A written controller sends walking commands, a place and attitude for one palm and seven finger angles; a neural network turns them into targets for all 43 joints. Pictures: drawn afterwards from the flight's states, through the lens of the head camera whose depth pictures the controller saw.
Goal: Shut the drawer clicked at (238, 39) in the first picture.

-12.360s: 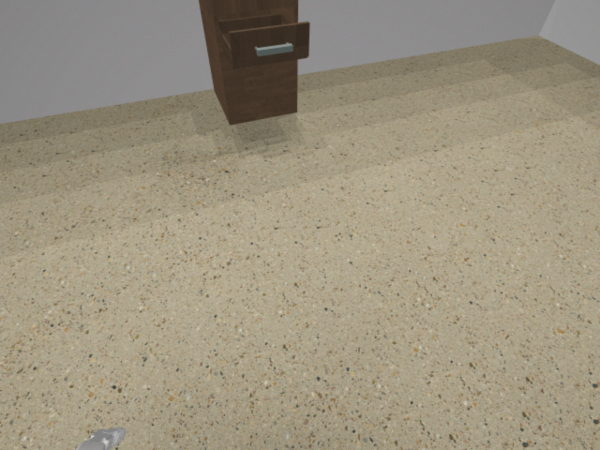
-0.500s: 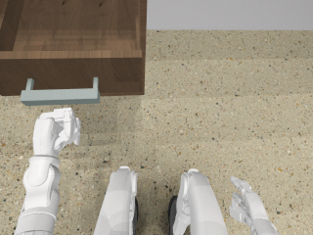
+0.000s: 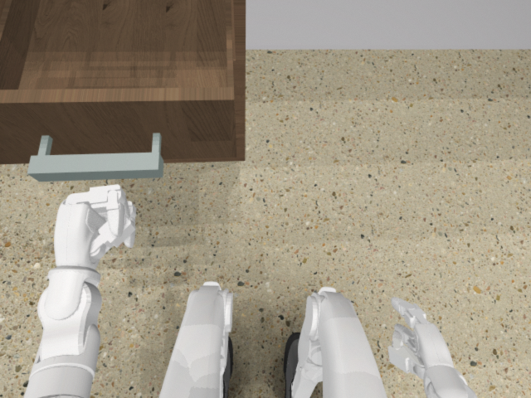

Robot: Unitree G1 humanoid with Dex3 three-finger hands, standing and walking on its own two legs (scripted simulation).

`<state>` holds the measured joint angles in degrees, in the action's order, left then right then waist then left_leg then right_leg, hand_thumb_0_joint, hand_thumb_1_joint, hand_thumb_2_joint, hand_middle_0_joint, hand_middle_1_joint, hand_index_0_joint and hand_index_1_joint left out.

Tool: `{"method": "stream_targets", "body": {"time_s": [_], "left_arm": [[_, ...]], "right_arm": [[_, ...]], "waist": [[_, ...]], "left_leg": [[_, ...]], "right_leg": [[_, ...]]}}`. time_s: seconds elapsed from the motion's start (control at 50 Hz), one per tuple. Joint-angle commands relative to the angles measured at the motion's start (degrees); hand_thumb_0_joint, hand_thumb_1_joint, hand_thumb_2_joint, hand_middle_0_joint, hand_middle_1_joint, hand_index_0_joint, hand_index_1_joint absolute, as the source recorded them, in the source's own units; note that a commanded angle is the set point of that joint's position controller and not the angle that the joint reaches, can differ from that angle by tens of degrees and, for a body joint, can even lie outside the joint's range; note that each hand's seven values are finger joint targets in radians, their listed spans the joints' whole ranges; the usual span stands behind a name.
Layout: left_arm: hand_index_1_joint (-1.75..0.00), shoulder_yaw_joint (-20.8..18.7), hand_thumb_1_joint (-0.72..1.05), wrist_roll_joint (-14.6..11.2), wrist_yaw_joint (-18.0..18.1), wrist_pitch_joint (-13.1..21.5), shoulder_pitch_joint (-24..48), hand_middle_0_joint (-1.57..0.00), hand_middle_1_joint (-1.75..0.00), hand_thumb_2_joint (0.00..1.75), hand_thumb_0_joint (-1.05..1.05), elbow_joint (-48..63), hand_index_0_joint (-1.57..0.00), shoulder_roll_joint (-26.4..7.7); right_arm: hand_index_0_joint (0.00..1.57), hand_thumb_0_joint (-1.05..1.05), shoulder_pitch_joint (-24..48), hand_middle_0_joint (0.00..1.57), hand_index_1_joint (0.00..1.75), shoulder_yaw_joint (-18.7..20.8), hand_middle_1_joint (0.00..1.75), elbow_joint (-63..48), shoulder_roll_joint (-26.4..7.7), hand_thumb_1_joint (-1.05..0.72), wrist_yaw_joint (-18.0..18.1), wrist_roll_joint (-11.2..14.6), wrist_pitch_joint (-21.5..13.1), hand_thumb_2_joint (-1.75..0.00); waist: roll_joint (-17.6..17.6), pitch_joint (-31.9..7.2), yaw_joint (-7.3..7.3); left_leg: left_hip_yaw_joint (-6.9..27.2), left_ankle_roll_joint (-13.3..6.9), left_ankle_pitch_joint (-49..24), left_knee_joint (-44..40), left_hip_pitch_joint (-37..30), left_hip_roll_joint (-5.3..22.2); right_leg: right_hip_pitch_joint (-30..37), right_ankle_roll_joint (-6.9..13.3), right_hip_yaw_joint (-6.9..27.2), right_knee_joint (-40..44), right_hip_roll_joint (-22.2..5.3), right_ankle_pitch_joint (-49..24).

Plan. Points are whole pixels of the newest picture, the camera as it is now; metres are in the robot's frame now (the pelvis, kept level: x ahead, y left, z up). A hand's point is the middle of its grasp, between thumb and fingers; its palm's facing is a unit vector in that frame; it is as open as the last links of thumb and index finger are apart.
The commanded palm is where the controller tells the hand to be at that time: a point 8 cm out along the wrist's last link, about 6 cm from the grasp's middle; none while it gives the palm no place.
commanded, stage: push the drawer shut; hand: left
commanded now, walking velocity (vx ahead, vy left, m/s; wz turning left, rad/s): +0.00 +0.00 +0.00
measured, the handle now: (100, 153) +0.44 +0.28 -0.01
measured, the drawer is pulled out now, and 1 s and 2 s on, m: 0.22 0.13 0.01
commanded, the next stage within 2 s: none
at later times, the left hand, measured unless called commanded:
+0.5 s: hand (122, 189) +0.39 +0.24 -0.01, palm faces +0.09 -0.99 -0.06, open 2.7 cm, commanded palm +0.39 +0.27 +0.00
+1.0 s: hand (129, 145) +0.46 +0.24 -0.01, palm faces +0.12 -0.99 -0.06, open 2.8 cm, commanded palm +0.45 +0.26 +0.00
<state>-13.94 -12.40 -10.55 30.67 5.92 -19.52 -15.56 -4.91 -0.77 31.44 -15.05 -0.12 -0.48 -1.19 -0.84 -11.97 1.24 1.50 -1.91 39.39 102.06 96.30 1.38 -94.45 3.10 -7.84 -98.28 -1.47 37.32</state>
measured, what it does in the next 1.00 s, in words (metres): stands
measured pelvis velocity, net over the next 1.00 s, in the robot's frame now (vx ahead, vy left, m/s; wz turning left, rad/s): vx -0.02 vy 0.01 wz -0.02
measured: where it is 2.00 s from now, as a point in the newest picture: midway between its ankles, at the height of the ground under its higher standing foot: (256, 391)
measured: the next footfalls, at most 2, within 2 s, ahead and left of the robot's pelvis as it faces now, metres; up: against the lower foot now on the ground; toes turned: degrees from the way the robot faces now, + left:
none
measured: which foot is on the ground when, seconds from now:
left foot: down 0.00-1.00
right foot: down 0.00-1.00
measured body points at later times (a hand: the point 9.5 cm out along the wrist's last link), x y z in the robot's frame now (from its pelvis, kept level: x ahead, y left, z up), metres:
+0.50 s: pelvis -0.01 +0.00 -0.01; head +0.18 +0.04 +0.40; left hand +0.38 +0.29 -0.01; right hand +0.15 -0.25 -0.13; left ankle +0.05 +0.10 -0.50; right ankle +0.06 -0.10 -0.50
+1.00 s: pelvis -0.02 +0.01 -0.01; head +0.18 +0.06 +0.39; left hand +0.45 +0.29 +0.00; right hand +0.09 -0.26 -0.12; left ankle +0.05 +0.10 -0.50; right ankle +0.06 -0.10 -0.50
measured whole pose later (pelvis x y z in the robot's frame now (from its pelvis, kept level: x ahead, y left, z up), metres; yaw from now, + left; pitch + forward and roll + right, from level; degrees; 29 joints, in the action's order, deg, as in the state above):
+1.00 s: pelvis -0.02 +0.01 -0.01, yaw -1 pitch +35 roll -6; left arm -22.5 -6.8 -10.5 30.9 38.4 -49.9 -25.4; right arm -10.8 -3.2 35.1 -16.0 0.5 -2.5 1.9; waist -1.3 -10.4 6.8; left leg 1.5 -3.2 37.1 102.6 100.7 1.2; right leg -98.1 1.9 -7.8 -97.7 -1.6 34.5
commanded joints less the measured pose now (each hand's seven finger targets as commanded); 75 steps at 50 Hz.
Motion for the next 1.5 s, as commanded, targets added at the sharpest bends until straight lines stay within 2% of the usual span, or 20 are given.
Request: {"method": "stream_targets", "body": {"time_s": [0.0,0.2,0.3,0.38,0.5,0.52,0.64,0.68,0.7,0.8,0.84,0.98,1.06,1.12,1.16,1.2,1.26,1.32,1.38,1.48], "left_arm": [[-1.60,-5.87,0.90,-1.45,-0.06,3.79,8.07,-1.40,-1.60,0.90,0.00,10.14,-1.40,-10.23],[-1.60,-4.77,0.90,-1.16,-1.71,2.88,18.35,-1.40,-1.60,0.90,0.00,5.38,-1.40,-10.90],[-1.60,-8.00,0.90,-1.41,-1.67,1.31,25.33,-1.40,-1.60,0.90,0.00,0.42,-1.40,-14.42],[-1.60,-8.47,0.90,-0.81,-1.61,1.76,30.09,-1.40,-1.60,0.90,0.00,-0.34,-1.40,-15.62],[-1.60,-7.81,0.90,0.29,-1.31,1.46,35.90,-1.40,-1.60,0.90,0.00,-4.23,-1.40,-16.62],[-1.60,-7.94,0.90,0.36,-1.29,1.40,36.47,-1.40,-1.60,0.90,0.00,-4.34,-1.40,-16.89],[-1.60,-8.73,0.90,1.85,-0.22,1.33,40.45,-1.40,-1.60,0.90,0.00,-8.96,-1.40,-18.41],[-1.60,-7.23,0.90,2.19,0.37,1.59,43.08,-1.40,-1.60,0.90,0.00,-9.71,-1.40,-17.06],[-1.60,-7.34,0.90,2.45,0.60,1.89,44.85,-1.40,-1.60,0.90,0.00,-9.34,-1.40,-17.60],[-1.60,-9.01,0.90,3.89,1.48,2.59,48.58,-1.40,-1.60,0.90,0.00,-15.12,-1.40,-19.81],[-1.60,-9.62,0.90,4.61,1.59,3.38,51.99,-1.40,-1.60,0.90,0.00,-15.15,-1.40,-21.33],[-1.60,-11.47,0.90,5.29,0.50,3.65,56.29,-1.40,-1.60,0.90,0.00,-21.61,-1.40,-24.01],[-1.60,-12.55,0.90,5.67,-0.24,3.11,58.47,-1.40,-1.60,0.90,0.00,-23.75,-1.40,-25.78],[-1.60,-12.31,0.90,5.89,-0.75,2.53,60.76,-1.40,-1.60,0.90,0.00,-25.55,-1.40,-26.12],[-1.60,-13.63,0.90,6.25,-0.86,2.22,61.09,-1.40,-1.60,0.90,0.00,-25.60,-1.40,-27.99],[-1.60,-13.55,0.90,6.34,-1.14,1.55,61.77,-1.40,-1.60,0.90,0.00,-27.26,-1.40,-28.00],[-1.60,-14.50,0.90,6.36,-1.40,1.60,62.90,-1.40,-1.60,0.90,0.00,-25.47,-1.40,-29.53],[-1.60,-16.18,0.90,6.55,-1.59,1.15,62.50,-1.40,-1.60,0.90,0.00,-27.10,-1.40,-31.67],[-1.60,-15.65,0.90,6.94,-1.76,0.88,65.50,-1.40,-1.60,0.90,0.00,-26.00,-1.40,-32.26],[-1.60,-17.10,0.90,7.56,-1.71,0.16,68.15,-1.40,-1.60,0.90,0.00,-28.20,-1.40,-35.08]], "right_arm": [[0.20,0.00,-3.44,0.20,0.30,3.56,0.30,-6.01,-9.16,-0.90,0.81,0.47,-1.73,-0.90],[0.20,0.00,-4.91,0.20,0.30,3.36,0.30,-4.27,-10.16,-0.90,1.44,0.28,-2.44,-0.90],[0.20,0.00,-5.85,0.20,0.30,2.98,0.30,-3.82,-10.39,-0.90,2.09,0.48,-1.97,-0.90],[0.20,0.00,-6.86,0.20,0.30,2.93,0.30,-3.10,-10.84,-0.90,2.33,0.17,-2.06,-0.90],[0.20,0.00,-8.40,0.20,0.30,2.63,0.30,-2.19,-11.70,-0.90,2.24,-0.04,-1.65,-0.90],[0.20,0.00,-8.72,0.20,0.30,2.58,0.30,-2.24,-11.65,-0.90,2.19,-0.17,-1.62,-0.90],[0.20,0.00,-9.98,0.20,0.30,2.31,0.30,-1.83,-12.26,-0.90,1.87,-0.40,-0.77,-0.90],[0.20,0.00,-10.28,0.20,0.30,2.30,0.30,-1.38,-12.25,-0.90,1.71,-0.51,-0.44,-0.90],[0.20,0.00,-10.49,0.20,0.30,2.25,0.30,-1.24,-12.34,-0.90,1.64,-0.69,-0.34,-0.90],[0.20,0.00,-11.66,0.20,0.30,1.95,0.30,-0.56,-12.49,-0.90,1.52,-1.11,0.70,-0.90],[0.20,0.00,-12.29,0.20,0.30,1.90,0.30,-0.26,-12.62,-0.90,1.47,-1.49,1.05,-0.90],[0.20,0.00,-13.85,0.20,0.30,1.56,0.30,0.32,-12.71,-0.90,1.26,-2.02,3.07,-0.90],[0.20,0.00,-14.66,0.20,0.30,1.36,0.30,0.29,-12.85,-0.90,1.16,-2.19,4.29,-0.90],[0.20,0.00,-15.45,0.20,0.30,1.12,0.30,0.40,-12.78,-0.90,1.11,-2.22,5.05,-0.90],[0.20,0.00,-15.70,0.20,0.30,1.11,0.30,0.10,-12.91,-0.90,1.02,-2.27,5.68,-0.90],[0.20,0.00,-16.15,0.20,0.30,1.03,0.30,0.30,-12.83,-0.90,0.92,-2.28,6.18,-0.90],[0.20,0.00,-16.70,0.20,0.30,0.97,0.30,0.00,-12.74,-0.90,0.70,-2.44,6.86,-0.90],[0.20,0.00,-17.10,0.20,0.30,0.62,0.30,-0.16,-12.67,-0.90,0.64,-2.49,7.46,-0.90],[0.20,0.00,-17.33,0.20,0.30,0.49,0.30,-0.02,-12.71,-0.90,0.47,-2.55,8.00,-0.90],[0.20,0.00,-17.94,0.20,0.30,0.09,0.30,0.19,-12.87,-0.90,0.55,-2.64,8.53,-0.90]], "waist": [[-2.70,-28.88,0.32],[-5.13,-29.57,2.36],[-2.05,-28.13,3.32],[-5.49,-30.94,3.34],[-6.61,-30.65,4.33],[-8.44,-31.20,4.15],[-7.70,-30.35,4.71],[-8.31,-30.02,5.55],[-9.61,-30.38,5.65],[-7.95,-28.72,6.58],[-10.12,-30.17,6.85],[-9.21,-30.93,7.87],[-10.67,-32.18,7.94],[-10.05,-31.64,9.08],[-10.80,-32.70,8.47],[-9.51,-32.89,9.22],[-12.12,-35.46,8.72],[-10.13,-34.40,8.87],[-12.51,-34.66,9.48],[-11.67,-32.95,10.43]], "left_leg": [[2.29,0.13,-16.31,-12.17,-18.12,-1.50],[2.59,0.20,-15.54,-11.61,-19.15,-1.24],[2.23,-0.27,-12.69,-11.03,-15.03,-1.21],[2.81,0.17,-13.32,-11.64,-18.28,-1.16],[4.11,0.54,-11.85,-13.21,-20.99,-1.03],[4.13,0.64,-12.49,-13.37,-21.57,-1.08],[5.42,0.98,-10.93,-15.03,-22.70,-0.78],[5.99,1.09,-9.98,-15.58,-23.82,-0.72],[6.06,1.20,-9.99,-15.71,-24.22,-0.71],[6.16,1.01,-9.56,-15.36,-22.45,-0.66],[6.38,1.12,-10.92,-15.14,-23.90,-0.57],[5.45,0.55,-13.12,-13.26,-21.92,-0.63],[5.43,0.52,-14.72,-12.58,-22.20,-0.50],[5.79,0.31,-16.07,-12.23,-22.24,-0.28],[5.31,0.24,-16.51,-11.78,-21.62,-0.32],[5.17,-0.05,-17.11,-10.96,-20.69,-0.21],[5.03,0.07,-20.14,-10.61,-22.52,-0.11],[5.09,-0.21,-20.68,-10.11,-20.84,0.03],[5.14,-0.14,-20.92,-9.99,-21.45,0.26],[5.24,-0.41,-19.38,-9.47,-19.47,0.34]], "right_leg": [[21.03,-1.01,6.75,12.65,2.40,-11.99],[18.13,-1.07,6.30,12.55,2.33,-11.30],[19.65,-1.51,7.50,13.69,2.25,-8.90],[17.03,-1.25,6.25,12.44,2.27,-9.35],[13.69,-1.08,4.92,12.10,2.40,-8.38],[13.53,-0.91,4.84,11.81,2.31,-8.73],[11.58,-0.91,3.92,11.58,2.35,-7.86],[10.17,-0.97,3.81,11.74,2.28,-7.57],[10.09,-0.94,3.78,11.60,2.12,-7.67],[9.71,-1.04,3.76,11.47,2.19,-7.31],[9.13,-0.93,3.72,11.04,2.12,-8.01],[10.67,-1.14,4.34,11.31,2.36,-9.14],[10.58,-1.11,4.27,10.90,2.47,-10.07],[10.30,-1.21,4.00,10.80,2.66,-11.02],[11.26,-1.23,4.33,10.89,2.68,-11.23],[11.67,-1.36,4.40,10.97,2.85,-11.82],[12.59,-1.35,4.51,10.74,2.85,-13.66],[13.55,-1.42,4.50,10.66,3.12,-14.24],[12.63,-1.45,4.47,10.67,3.16,-14.35],[12.06,-1.57,4.36,10.71,3.41,-13.37]]}}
